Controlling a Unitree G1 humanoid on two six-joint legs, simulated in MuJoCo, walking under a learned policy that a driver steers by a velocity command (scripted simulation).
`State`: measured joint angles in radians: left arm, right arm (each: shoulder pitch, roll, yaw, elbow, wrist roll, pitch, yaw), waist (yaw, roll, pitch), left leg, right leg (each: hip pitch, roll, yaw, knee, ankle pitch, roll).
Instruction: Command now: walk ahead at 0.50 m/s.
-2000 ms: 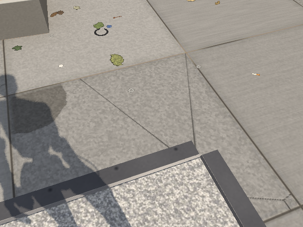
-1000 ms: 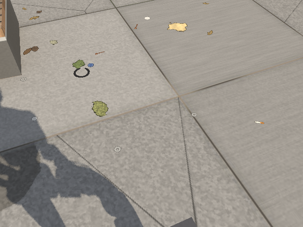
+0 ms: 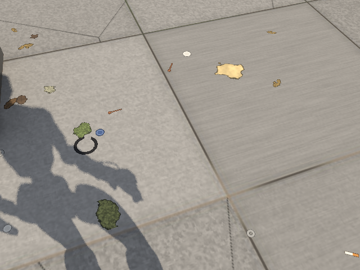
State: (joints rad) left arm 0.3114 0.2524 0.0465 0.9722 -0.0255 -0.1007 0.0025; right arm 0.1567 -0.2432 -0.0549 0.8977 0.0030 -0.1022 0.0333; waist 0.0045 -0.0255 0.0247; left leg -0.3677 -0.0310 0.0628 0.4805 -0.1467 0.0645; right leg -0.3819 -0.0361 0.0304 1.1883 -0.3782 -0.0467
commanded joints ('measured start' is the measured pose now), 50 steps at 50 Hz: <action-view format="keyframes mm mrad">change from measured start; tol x32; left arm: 1 13 75 29 -65 6 0 10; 18 -386 36 11 -226 -1 18 -49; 25 136 246 94 -153 9 25 -37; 50 169 127 34 -251 -21 31 17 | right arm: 1 43 -71 -11 -21 -14 -13 4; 24 242 -50 10 -14 -29 15 -48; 43 -242 -120 -22 -202 5 -31 -21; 50 186 -220 -65 -128 -2 -32 -24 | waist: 1 6 100 -78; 19 -69 86 59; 24 82 -202 -312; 50 -65 282 -306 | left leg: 1 221 263 -321 -297 98 168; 17 466 296 -23 -324 246 105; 22 455 267 86 98 853 32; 25 -368 -19 -130 917 -408 -63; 26 -458 45 -166 935 -341 -36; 47 188 69 -145 -56 89 -17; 50 713 466 -844 -165 -323 200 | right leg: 1 -208 -110 48 -10 105 -8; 19 -334 -32 -54 -606 321 -41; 23 336 23 -7 -658 295 -155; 25 824 -319 801 -878 138 -383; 32 165 -118 265 -981 465 -247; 45 259 -117 381 -819 305 -148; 50 -416 64 167 88 -202 6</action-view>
